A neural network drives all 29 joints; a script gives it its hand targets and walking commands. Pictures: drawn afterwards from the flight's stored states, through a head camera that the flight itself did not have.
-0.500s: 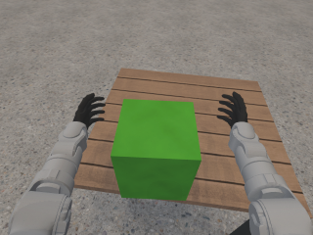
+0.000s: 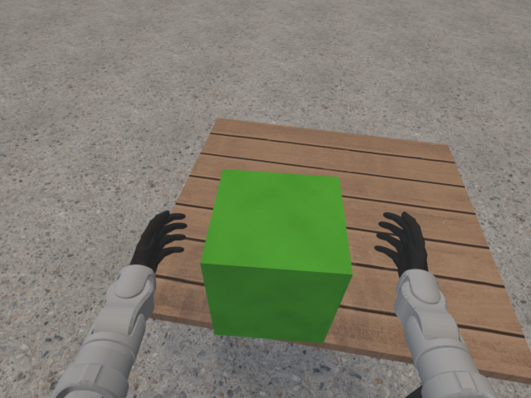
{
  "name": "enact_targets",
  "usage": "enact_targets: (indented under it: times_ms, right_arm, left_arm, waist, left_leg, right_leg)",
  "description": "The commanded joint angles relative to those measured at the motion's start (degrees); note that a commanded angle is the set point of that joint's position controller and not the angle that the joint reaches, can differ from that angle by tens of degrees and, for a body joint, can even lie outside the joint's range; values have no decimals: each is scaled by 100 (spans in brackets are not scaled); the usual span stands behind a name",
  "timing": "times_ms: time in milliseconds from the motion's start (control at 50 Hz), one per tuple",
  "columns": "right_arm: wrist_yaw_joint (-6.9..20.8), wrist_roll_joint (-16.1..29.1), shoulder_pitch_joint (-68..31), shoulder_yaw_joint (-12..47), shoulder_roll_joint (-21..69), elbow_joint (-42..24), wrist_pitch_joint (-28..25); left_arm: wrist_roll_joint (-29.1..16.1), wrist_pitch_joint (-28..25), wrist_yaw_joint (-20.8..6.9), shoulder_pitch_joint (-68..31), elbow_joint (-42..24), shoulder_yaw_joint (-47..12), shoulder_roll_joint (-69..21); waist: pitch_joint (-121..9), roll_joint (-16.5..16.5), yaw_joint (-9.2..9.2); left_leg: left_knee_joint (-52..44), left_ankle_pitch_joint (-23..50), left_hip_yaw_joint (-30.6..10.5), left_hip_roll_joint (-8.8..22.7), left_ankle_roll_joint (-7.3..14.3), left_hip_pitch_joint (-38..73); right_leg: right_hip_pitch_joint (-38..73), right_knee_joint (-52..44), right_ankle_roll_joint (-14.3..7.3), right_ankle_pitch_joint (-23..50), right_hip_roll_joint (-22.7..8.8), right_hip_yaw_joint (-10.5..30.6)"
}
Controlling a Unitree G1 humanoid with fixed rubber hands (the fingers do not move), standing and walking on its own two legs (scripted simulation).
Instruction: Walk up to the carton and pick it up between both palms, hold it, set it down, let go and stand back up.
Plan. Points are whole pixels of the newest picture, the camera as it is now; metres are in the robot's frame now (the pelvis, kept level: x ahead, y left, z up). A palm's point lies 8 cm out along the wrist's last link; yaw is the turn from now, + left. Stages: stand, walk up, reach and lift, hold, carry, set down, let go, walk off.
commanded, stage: set down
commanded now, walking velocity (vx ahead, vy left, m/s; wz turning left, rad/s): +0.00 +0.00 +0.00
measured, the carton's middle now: (274, 258) +0.39 -0.02 -0.03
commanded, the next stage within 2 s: none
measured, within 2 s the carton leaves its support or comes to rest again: neither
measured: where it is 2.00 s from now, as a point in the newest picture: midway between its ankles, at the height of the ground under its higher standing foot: outside the picture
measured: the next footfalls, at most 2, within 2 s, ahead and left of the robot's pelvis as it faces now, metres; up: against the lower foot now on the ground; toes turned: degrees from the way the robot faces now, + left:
none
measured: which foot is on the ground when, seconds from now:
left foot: down 0.00-1.00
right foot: down 0.00-1.00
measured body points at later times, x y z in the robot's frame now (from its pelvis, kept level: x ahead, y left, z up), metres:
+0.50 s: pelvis +0.00 +0.00 -0.01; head +0.01 +0.01 +0.44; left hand +0.28 +0.20 -0.03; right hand +0.27 -0.23 -0.02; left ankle +0.00 +0.11 -0.75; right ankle +0.01 -0.11 -0.75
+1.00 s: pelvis +0.02 +0.00 -0.01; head +0.05 +0.01 +0.44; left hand +0.23 +0.21 -0.06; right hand +0.22 -0.23 -0.05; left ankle +0.00 +0.11 -0.75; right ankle +0.01 -0.11 -0.75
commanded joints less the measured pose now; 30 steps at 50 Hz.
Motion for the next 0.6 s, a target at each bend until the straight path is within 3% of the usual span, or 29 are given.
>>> enact_targets:
  times_ms: [0, 20, 60, 80, 100, 120, 140, 160, 180, 200, 220, 240, 300, 340, 380, 400, 420, 440, 460, 520, 580]
  right_arm:
    - [70, -44, -1380, -116, -656, -870, -406]
    - [67, -37, -1254, -67, -649, -1171, -513]
    - [96, -38, -1384, -73, -628, -1301, -657]
    - [125, -48, -1455, -14, -559, -1062, -658]
    - [161, -26, -542, 115, -419, -528, -712]
    - [170, -115, -1160, -52, -601, -530, -769]
    - [181, -112, -1070, 11, -517, -489, -806]
    - [197, -103, -774, 76, -452, -434, -926]
    - [195, -167, -1313, -85, -599, -563, -1014]
    - [206, -126, -518, -53, -596, -735, -1250]
    - [211, -163, -971, -36, -473, -690, -1284]
    - [236, -165, -493, -74, -455, -519, -1422]
    - [297, -200, -496, -6, -451, -52, -1603]
    - [346, -202, -541, -42, -450, -22, -1713]
    - [401, -148, -133, -79, -523, -248, -1922]
    - [408, -182, -274, -43, -540, -326, -1992]
    - [421, -218, -488, -41, -574, -296, -2016]
    - [430, -160, 362, 73, -498, -158, -2121]
    - [423, -153, 4, 6, -566, -150, -2156]
    - [500, -80, 244, 83, -504, 102, -2254]
    - [549, -107, 842, 37, -578, 140, -2470]
  left_arm:
    - [18, -469, 74, -1527, -706, 193, 636]
    - [-55, -590, 69, -1390, -871, 190, 726]
    - [-156, -862, 77, -1465, -933, 137, 711]
    - [-161, -865, 90, -1642, -742, 1, 591]
    - [45, -919, 72, -876, -392, 16, 428]
    - [-74, -991, 77, -1342, -371, 128, 620]
    - [-167, -1048, 77, -1180, -129, 11, 595]
    - [-264, -1161, 58, -913, -62, -86, 484]
    - [-396, -1302, 78, -1354, -169, -92, 664]
    - [-366, -1519, 136, -623, -524, -160, 576]
    - [-345, -1686, 116, -1207, -377, -32, 763]
    - [-291, -1884, 128, -701, -234, -140, 622]
    - [-380, -2045, 106, -557, 70, -237, 488]
    - [-420, -2227, 135, -602, 106, -239, 571]
    - [-464, -2502, 217, -150, -201, -292, 557]
    - [-535, -2613, 207, -259, -77, -263, 580]
    - [-545, -2630, 200, -404, 126, -272, 700]
    - [-421, -2663, 158, 557, 171, -259, 545]
    - [-484, -2688, 119, 196, 69, -254, 596]
    - [-584, -2807, 131, 352, 81, -446, 518]
    - [-442, -2933, 105, 1067, 70, -416, 503]
  waist:
    - [-1550, 199, 106]
    - [-1648, 30, 120]
    - [-1604, 47, 115]
    - [-1495, 91, 112]
    - [-1132, 218, 125]
    - [-1275, 192, 180]
    - [-946, 218, 105]
    - [-995, 40, 92]
    - [-1127, -11, 74]
    - [-1434, 95, 101]
    - [-1429, 46, 191]
    - [-1371, 218, 92]
    - [-1122, 254, 124]
    - [-1107, 234, 160]
    - [-1427, 243, 202]
    - [-1629, 80, 235]
    - [-1630, 38, 221]
    - [-1385, 16, 241]
    - [-1422, 39, 246]
    - [-1221, 171, 213]
    - [-999, 230, 235]
  left_leg:
    - [-179, 825, -10, -32, -203, 379]
    - [-185, 857, 38, -60, -139, 291]
    - [-171, 863, 66, -89, -137, 237]
    - [-181, 717, 68, -50, -173, 240]
    - [-227, 568, 60, -9, -169, 326]
    - [-227, 312, 40, -34, -209, 176]
    - [-230, 86, 54, 7, -167, 67]
    - [-209, 126, 109, 15, -166, 61]
    - [-178, 39, 101, 3, -157, -38]
    - [-83, 475, 171, -18, -176, 169]
    - [-114, 408, 132, -77, -167, 20]
    - [-73, 415, 98, -12, -187, 68]
    - [-65, 270, 143, 27, -252, 17]
    - [7, 96, 121, -9, -267, -74]
    - [73, 462, 123, -8, -273, 48]
    - [82, 483, 132, -43, -248, -104]
    - [81, 372, 117, -38, -249, -229]
    - [127, 555, 135, 10, -222, -150]
    - [138, 573, 108, -17, -254, -207]
    - [172, 326, 99, 0, -313, -248]
    - [191, 576, 72, -4, -350, -245]
  right_leg:
    - [1138, 146, -129, 1136, -47, 132]
    - [1282, 186, -82, 1330, -55, 172]
    - [1131, 242, -48, 1363, -30, 182]
    - [1061, 249, -36, 1208, -82, 176]
    - [1123, 187, -70, 1083, -187, 248]
    - [933, 196, -55, 773, -121, 177]
    - [844, 167, -80, 521, -168, 242]
    - [912, 202, -50, 601, -205, 249]
    - [751, 294, -13, 553, -132, 220]
    - [929, 389, -34, 926, -113, 247]
    - [855, 387, 20, 920, -81, 260]
    - [811, 417, -38, 894, -131, 286]
    - [552, 383, -86, 462, -112, 248]
    - [411, 419, -96, 251, -91, 291]
    - [428, 492, -96, 604, -75, 317]
    - [443, 578, -46, 712, -39, 282]
    - [400, 617, 7, 685, -22, 270]
    - [520, 598, -38, 855, -84, 376]
    - [433, 591, 11, 806, -51, 357]
    - [227, 578, -91, 355, -72, 373]
    - [335, 558, -130, 573, -59, 399]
